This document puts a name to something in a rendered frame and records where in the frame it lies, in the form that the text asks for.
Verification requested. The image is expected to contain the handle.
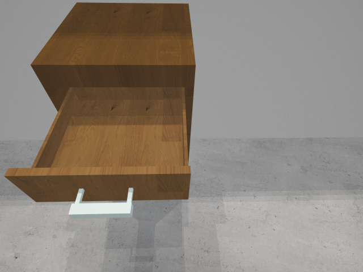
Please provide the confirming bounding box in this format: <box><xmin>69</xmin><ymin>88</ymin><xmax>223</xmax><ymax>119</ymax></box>
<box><xmin>69</xmin><ymin>188</ymin><xmax>133</xmax><ymax>218</ymax></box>

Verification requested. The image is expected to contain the cabinet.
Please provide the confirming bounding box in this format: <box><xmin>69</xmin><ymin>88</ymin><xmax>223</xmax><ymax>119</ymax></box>
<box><xmin>31</xmin><ymin>2</ymin><xmax>196</xmax><ymax>161</ymax></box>

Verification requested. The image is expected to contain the drawer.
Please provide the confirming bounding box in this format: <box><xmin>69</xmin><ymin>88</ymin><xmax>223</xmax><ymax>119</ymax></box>
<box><xmin>4</xmin><ymin>87</ymin><xmax>191</xmax><ymax>202</ymax></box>

